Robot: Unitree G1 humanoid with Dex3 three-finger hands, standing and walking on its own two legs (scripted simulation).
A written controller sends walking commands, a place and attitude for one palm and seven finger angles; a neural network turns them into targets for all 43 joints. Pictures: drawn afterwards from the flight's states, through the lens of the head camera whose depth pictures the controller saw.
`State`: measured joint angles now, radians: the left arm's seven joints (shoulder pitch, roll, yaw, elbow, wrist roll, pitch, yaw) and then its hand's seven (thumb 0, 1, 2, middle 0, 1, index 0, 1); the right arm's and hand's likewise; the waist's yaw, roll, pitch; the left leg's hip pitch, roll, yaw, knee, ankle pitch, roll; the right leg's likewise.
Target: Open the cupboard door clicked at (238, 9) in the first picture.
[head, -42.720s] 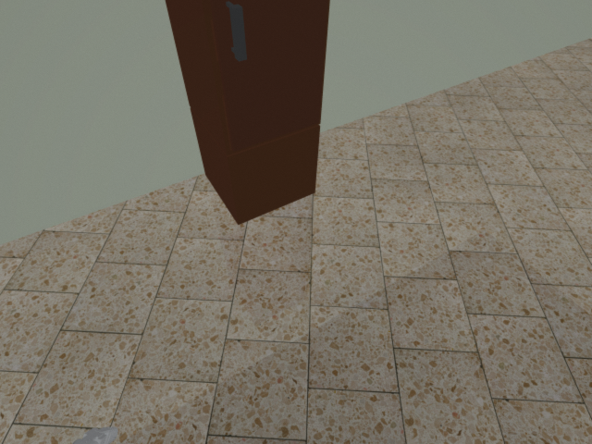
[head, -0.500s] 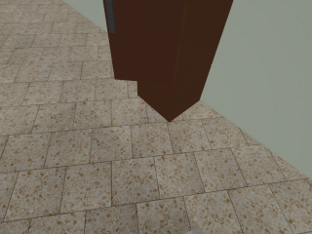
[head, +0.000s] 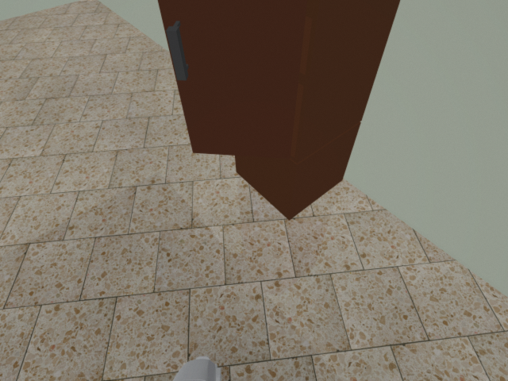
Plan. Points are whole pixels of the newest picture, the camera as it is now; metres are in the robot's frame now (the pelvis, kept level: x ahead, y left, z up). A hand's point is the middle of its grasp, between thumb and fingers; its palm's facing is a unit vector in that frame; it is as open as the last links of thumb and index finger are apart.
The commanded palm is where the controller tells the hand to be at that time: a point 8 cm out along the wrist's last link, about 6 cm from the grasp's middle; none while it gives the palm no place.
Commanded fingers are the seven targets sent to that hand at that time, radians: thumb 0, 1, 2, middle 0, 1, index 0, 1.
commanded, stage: take the last steps up to it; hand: left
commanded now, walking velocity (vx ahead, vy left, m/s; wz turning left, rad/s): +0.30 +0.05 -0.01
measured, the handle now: (180, 50) +0.90 +0.25 +0.06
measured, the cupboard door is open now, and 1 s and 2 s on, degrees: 44 44 44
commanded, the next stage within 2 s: come to a stop and stand still in 0.60 s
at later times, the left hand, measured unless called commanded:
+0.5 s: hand (140, 319) +0.25 +0.25 -0.17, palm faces +0.00 -0.98 -0.22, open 7.3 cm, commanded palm none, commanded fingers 0.00 0.90 0.90 -0.20 -0.30 -0.20 -0.30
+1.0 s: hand (164, 281) +0.34 +0.23 -0.20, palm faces +0.02 -0.98 -0.20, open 7.2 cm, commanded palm none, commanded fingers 0.00 0.90 0.90 -0.20 -0.30 -0.20 -0.30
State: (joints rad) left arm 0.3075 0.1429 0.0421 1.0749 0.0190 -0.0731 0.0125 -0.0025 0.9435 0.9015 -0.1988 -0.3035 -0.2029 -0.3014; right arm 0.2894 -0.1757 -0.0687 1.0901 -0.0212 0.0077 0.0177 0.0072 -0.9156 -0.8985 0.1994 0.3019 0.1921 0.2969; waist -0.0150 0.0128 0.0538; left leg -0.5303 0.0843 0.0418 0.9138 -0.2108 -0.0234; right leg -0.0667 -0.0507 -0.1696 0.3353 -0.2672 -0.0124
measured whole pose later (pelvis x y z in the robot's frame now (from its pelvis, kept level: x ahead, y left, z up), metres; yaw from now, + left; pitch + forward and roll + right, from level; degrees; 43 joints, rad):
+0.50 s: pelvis +0.18 +0.06 -0.01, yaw -3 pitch +0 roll +2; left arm 0.18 0.19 0.07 1.04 0.03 -0.01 -0.01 0.02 0.94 0.90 -0.20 -0.30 -0.20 -0.30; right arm 0.27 -0.16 -0.05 1.06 -0.03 -0.06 -0.02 -0.01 -0.94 -0.90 0.20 0.30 0.20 0.30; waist 0.01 -0.02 0.05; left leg -0.12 -0.01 0.20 0.35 -0.24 0.04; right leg -0.51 -0.12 -0.08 0.84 -0.23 0.01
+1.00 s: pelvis +0.32 +0.05 -0.02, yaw -3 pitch -1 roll -1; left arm 0.23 0.16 0.04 1.06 0.02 0.01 0.04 0.00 0.93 0.90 -0.20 -0.30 -0.21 -0.30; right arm 0.15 -0.18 -0.05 1.04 -0.01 0.04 -0.02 0.00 -0.92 -0.90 0.20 0.30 0.19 0.30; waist 0.01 0.00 0.09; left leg -0.36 0.02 0.05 0.60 -0.19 -0.04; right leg -0.19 -0.05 -0.15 0.54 -0.33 0.00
